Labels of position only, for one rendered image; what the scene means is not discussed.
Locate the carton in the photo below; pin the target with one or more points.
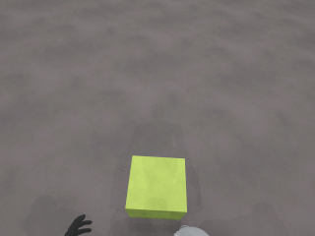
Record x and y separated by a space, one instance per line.
157 188

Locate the robot right thigh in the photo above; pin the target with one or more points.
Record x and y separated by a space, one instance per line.
190 231

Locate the robot left hand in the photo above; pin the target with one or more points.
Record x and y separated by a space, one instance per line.
78 222

